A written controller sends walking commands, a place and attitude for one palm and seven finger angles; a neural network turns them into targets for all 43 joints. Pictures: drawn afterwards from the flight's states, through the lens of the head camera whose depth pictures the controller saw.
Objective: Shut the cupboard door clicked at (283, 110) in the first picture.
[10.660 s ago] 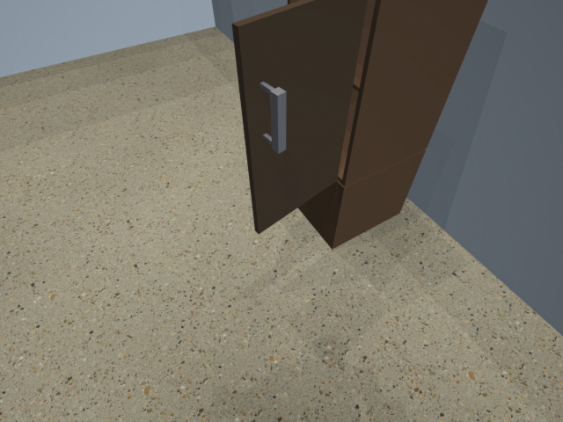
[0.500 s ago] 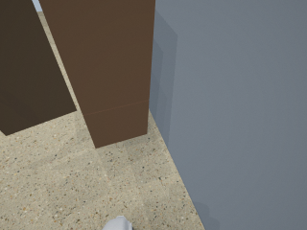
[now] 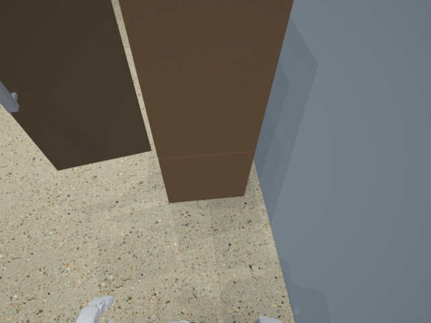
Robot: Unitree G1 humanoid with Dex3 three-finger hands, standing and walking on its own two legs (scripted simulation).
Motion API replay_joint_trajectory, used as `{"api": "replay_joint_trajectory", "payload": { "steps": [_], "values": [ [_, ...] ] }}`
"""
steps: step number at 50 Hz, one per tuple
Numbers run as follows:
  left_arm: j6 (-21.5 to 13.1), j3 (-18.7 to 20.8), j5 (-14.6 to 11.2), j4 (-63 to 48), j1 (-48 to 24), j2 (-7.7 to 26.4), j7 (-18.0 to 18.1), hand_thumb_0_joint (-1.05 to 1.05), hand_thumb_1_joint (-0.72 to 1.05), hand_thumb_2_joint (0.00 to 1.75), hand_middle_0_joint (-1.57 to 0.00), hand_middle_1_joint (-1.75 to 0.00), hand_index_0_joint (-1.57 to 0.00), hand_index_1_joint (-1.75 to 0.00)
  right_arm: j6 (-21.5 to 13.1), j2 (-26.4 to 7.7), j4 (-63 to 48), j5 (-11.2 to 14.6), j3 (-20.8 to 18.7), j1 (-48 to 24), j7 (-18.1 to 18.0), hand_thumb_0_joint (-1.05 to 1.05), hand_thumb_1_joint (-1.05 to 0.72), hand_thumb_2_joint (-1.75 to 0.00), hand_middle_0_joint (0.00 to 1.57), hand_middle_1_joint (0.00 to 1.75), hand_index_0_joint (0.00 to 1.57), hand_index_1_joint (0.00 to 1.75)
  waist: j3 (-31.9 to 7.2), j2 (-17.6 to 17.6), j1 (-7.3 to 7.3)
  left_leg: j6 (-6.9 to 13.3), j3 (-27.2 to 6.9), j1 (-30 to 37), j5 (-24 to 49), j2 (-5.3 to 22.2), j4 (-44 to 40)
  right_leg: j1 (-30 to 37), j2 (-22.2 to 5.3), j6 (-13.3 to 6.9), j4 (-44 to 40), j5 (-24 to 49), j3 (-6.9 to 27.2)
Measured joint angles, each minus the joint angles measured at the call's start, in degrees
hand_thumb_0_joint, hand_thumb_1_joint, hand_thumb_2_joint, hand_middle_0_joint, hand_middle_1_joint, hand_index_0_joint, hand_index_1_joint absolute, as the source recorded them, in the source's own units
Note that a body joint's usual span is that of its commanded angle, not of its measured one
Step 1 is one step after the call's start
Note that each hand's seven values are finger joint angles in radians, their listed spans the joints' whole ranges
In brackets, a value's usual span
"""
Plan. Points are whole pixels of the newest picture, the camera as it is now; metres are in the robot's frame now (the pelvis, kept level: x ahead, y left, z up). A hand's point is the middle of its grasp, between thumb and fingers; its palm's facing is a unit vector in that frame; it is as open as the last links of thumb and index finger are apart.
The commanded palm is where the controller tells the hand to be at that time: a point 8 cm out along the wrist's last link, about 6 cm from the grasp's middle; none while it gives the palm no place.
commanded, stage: turn to face it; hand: left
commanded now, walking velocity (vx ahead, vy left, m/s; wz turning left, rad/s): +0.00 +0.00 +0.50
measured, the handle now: out of the picture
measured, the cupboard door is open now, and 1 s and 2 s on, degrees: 100 100 100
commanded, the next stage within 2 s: take the last steps up to it in 0.36 s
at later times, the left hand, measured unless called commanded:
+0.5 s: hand out of the picture -0.01 +0.20 -0.19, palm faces +0.28 -0.93 -0.23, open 7.4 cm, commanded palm none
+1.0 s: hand out of the picture +0.00 +0.18 -0.16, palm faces +0.43 -0.89 -0.18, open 7.4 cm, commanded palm none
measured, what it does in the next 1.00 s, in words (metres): walks ahead, turning left: right foot, then left foot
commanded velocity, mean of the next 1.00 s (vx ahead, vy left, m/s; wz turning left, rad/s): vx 0.16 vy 0.06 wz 0.22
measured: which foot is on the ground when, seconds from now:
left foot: down 0.00-0.06, up 0.08-0.40, down 0.42-0.74, up 0.76-1.00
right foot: up 0.00-0.06, down 0.08-0.42, up 0.44-0.72, down 0.74-1.00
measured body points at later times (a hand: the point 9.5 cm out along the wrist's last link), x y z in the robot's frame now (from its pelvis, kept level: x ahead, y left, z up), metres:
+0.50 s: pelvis +0.02 -0.01 -0.01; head +0.06 +0.03 +0.43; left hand -0.03 +0.25 -0.17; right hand +0.21 -0.22 -0.13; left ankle +0.01 +0.09 -0.74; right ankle +0.00 -0.16 -0.70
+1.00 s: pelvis +0.10 +0.03 +0.01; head +0.13 +0.04 +0.45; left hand -0.02 +0.23 -0.14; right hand +0.24 -0.18 -0.15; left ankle +0.09 +0.19 -0.70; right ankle +0.07 -0.13 -0.74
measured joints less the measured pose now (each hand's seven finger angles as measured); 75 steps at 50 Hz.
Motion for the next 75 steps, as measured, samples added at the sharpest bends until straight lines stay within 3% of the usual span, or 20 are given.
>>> {"api": "replay_joint_trajectory", "payload": {
  "steps": [4,6,10,13,19,21,23,28,36,39,43,47,51,54,58,60,65,68,72,75],
  "values": [
    [-1.6,-0.4,0.0,-1.5,0.6,-0.3,0.3,0.00,0.90,0.90,-0.20,-0.29,-0.20,-0.30,0.9,-0.5,0.6,0.7,-0.9,1.4,0.1,0.00,-0.91,-0.90,0.20,0.30,0.20,0.30,-0.5,-0.4,0.17,-2.1,-1.4,-2.4,-4.5,-1.6,5.5,7.2,0.4,-2.4,-15.1,6.4,0.0],
    [-2.0,-0.9,0.3,-1.2,0.9,-1.5,0.5,0.00,0.90,0.90,-0.20,-0.29,-0.20,-0.30,1.5,-1.8,1.1,0.6,-1.6,0.9,0.3,0.00,-0.91,-0.90,0.20,0.30,0.20,0.30,0.3,1.1,-0.14,-3.3,-0.2,-5.5,-13.3,-1.0,16.3,7.6,0.4,-3.5,-13.5,5.6,-1.6],
    [-2.2,-1.6,0.2,-0.4,2.9,-2.9,0.7,0.00,0.90,0.90,-0.20,-0.29,-0.20,-0.30,2.2,-3.3,1.5,0.5,-2.1,-0.2,0.6,0.00,-0.91,-0.90,0.20,0.30,0.20,0.30,1.0,1.0,-0.52,-5.4,4.2,-8.9,-15.2,1.3,32.4,10.8,-1.1,-3.7,-15.7,5.4,-4.1],
    [-2.6,-1.8,0.3,0.4,4.4,-3.2,0.5,0.00,0.90,0.90,-0.20,-0.29,-0.21,-0.30,2.2,-3.5,1.5,0.6,-1.8,-1.3,0.7,0.00,-0.91,-0.90,0.19,0.30,0.19,0.30,1.3,-0.7,0.00,-6.3,6.3,-7.3,-15.4,2.8,29.7,12.6,-2.7,-3.5,-17.3,5.7,-5.5],
    [-2.7,-1.6,0.6,2.9,7.5,-2.2,0.2,0.00,0.90,0.90,-0.20,-0.30,-0.21,-0.30,1.3,-3.4,1.1,1.0,-0.6,-5.4,0.5,0.00,-0.92,-0.90,0.19,0.30,0.19,0.30,1.7,-3.2,2.37,-5.6,8.8,0.5,-12.1,3.1,11.0,13.1,-4.9,-2.2,-15.1,3.6,-7.9],
    [-2.1,-1.3,0.1,3.8,9.0,-1.6,0.0,0.00,0.90,0.90,-0.20,-0.30,-0.21,-0.30,0.2,-3.7,0.2,0.7,-0.1,-6.3,0.5,0.00,-0.91,-0.90,0.19,0.30,0.19,0.30,0.9,-2.8,2.65,-3.6,8.9,3.8,-3.8,3.7,3.2,11.2,-4.8,-1.4,-10.6,1.6,-8.6],
    [-0.7,-1.0,-0.2,4.9,8.6,-0.1,0.2,0.00,0.90,0.90,-0.20,-0.30,-0.21,-0.30,-0.7,-2.7,-0.3,0.5,0.2,-7.5,0.1,0.00,-0.91,-0.90,0.19,0.30,0.19,0.30,1.4,-4.2,3.17,-1.3,8.9,2.8,-5.4,2.8,5.5,7.2,-5.0,-0.8,-1.0,-5.0,-6.1],
    [0.9,-0.2,0.0,6.5,6.8,1.1,-0.1,0.01,0.91,0.90,-0.20,-0.29,-0.20,-0.30,-1.5,-1.1,-1.1,0.0,1.4,-7.5,-1.1,0.00,-0.91,-0.90,0.19,0.30,0.19,0.30,1.3,-3.3,4.00,-0.7,7.4,4.1,-5.8,3.1,3.6,1.1,-2.5,-1.4,11.0,-6.9,-3.4],
    [-1.8,-0.4,0.6,4.3,7.0,-0.7,-1.9,0.00,0.91,0.90,-0.20,-0.29,-0.20,-0.30,-1.0,-0.2,0.9,0.0,1.5,-2.3,-0.1,0.00,-0.91,-0.90,0.20,0.30,0.20,0.30,-1.2,0.1,3.43,-1.0,4.8,5.6,-6.1,2.5,2.5,7.5,-0.8,-3.2,-8.5,-1.0,-5.6],
    [-3.7,-0.4,0.9,3.8,7.9,-1.8,-1.4,0.00,0.90,0.90,-0.20,-0.29,-0.20,-0.30,-0.1,-0.8,2.2,0.2,0.8,0.1,0.5,0.00,-0.91,-0.90,0.20,0.30,0.20,0.30,-1.6,0.6,3.68,-1.6,4.6,0.5,-15.0,1.8,16.0,9.4,-1.5,-4.4,-12.4,4.4,-6.0],
    [-5.0,-0.9,0.6,5.5,11.3,-4.0,-0.9,0.00,0.90,0.90,-0.20,-0.29,-0.20,-0.30,1.1,-1.9,3.9,-0.2,-0.3,1.0,1.7,0.01,-0.91,-0.90,0.20,0.30,0.20,0.30,-2.3,1.3,3.35,-3.5,5.9,-6.7,-8.6,3.9,30.2,13.7,-2.4,-3.3,-18.0,5.7,-7.3],
    [-5.5,-1.2,0.8,8.6,13.6,-4.7,-1.0,0.00,0.90,0.90,-0.20,-0.29,-0.20,-0.30,0.3,-1.8,3.6,0.1,-0.8,1.2,2.3,0.01,-0.91,-0.90,0.19,0.30,0.19,0.30,-2.2,-0.9,2.74,-4.7,8.2,-8.2,-4.7,6.4,23.1,17.9,-4.6,-1.8,-24.8,7.5,-8.0],
    [-5.7,-1.3,0.9,11.0,14.7,-4.8,-1.3,0.00,0.90,0.90,-0.20,-0.29,-0.21,-0.30,-1.1,-1.8,3.5,0.2,-0.5,0.5,2.4,0.01,-0.91,-0.90,0.19,0.30,0.19,0.30,-1.3,-2.1,3.83,-4.4,10.0,-5.0,-4.4,6.4,9.1,20.2,-6.9,0.3,-25.0,5.5,-8.7],
    [-5.0,-1.0,0.7,12.1,16.3,-4.8,-1.3,0.00,0.90,0.90,-0.20,-0.30,-0.21,-0.30,-3.0,-2.1,2.8,0.0,0.1,-0.1,2.0,0.01,-0.91,-0.90,0.19,0.30,0.19,0.30,-1.3,-1.5,4.28,-2.5,11.2,-0.5,-0.5,6.2,0.4,18.4,-7.9,0.9,-16.7,0.1,-8.7],
    [-2.5,-0.7,0.3,13.2,13.6,-2.9,-0.8,0.00,0.90,0.90,-0.20,-0.29,-0.20,-0.30,-4.9,0.8,2.4,-0.2,0.9,-1.3,-0.1,0.00,-0.91,-0.90,0.19,0.30,0.19,0.30,0.0,-3.6,3.60,-1.5,13.2,0.2,-4.2,5.6,5.5,5.4,-6.1,-3.1,13.0,-5.8,-4.1],
    [-2.3,-0.5,0.3,12.6,11.3,-2.6,-0.9,0.01,0.90,0.90,-0.20,-0.29,-0.20,-0.30,-5.3,1.8,2.7,-0.2,1.2,-0.6,-0.9,0.00,-0.92,-0.90,0.19,0.30,0.19,0.30,0.0,-3.2,3.31,-1.8,13.8,2.7,-4.5,5.5,3.1,0.8,-5.0,-3.9,16.8,-4.0,-5.0],
    [-3.2,-0.7,0.4,8.7,5.6,-3.2,-1.3,0.01,0.91,0.90,-0.20,-0.29,-0.20,-0.30,-4.9,0.7,5.2,-0.3,1.1,1.9,-1.4,-0.01,-0.95,-0.90,0.20,0.30,0.20,0.30,-0.4,-1.2,2.31,-1.6,14.3,8.1,-4.8,4.8,-1.3,-0.2,-3.1,-4.3,0.3,1.2,-8.0],
    [-4.8,-0.8,0.7,6.4,4.0,-3.2,-1.3,0.00,0.91,0.90,-0.20,-0.29,-0.20,-0.30,-3.6,0.5,7.0,0.1,1.2,4.2,-0.9,0.00,-0.94,-0.90,0.20,0.30,0.20,0.30,-1.3,-1.6,2.39,-2.2,14.4,8.7,-9.4,4.0,3.1,3.7,-2.5,-5.3,-10.5,6.7,-7.8],
    [-5.6,-1.7,0.4,6.1,2.8,-4.9,-0.4,0.00,0.91,0.90,-0.20,-0.29,-0.20,-0.30,-1.3,-0.2,9.1,0.5,1.0,3.8,-0.8,0.00,-0.93,-0.90,0.20,0.30,0.20,0.30,-1.2,1.0,1.79,-3.7,10.2,3.9,-17.0,4.8,16.3,6.4,-1.1,-6.7,-11.2,6.5,-9.4],
    [-5.1,-1.8,0.2,6.9,2.6,-5.0,0.5,0.00,0.91,0.90,-0.20,-0.29,-0.20,-0.30,-1.0,0.5,9.1,1.1,1.1,2.5,-1.2,0.00,-0.92,-0.90,0.19,0.30,0.19,0.30,-1.1,0.1,1.39,-4.9,9.5,2.5,-15.8,5.0,14.6,8.9,-0.9,-6.1,-15.5,7.9,-8.7]
  ]
}}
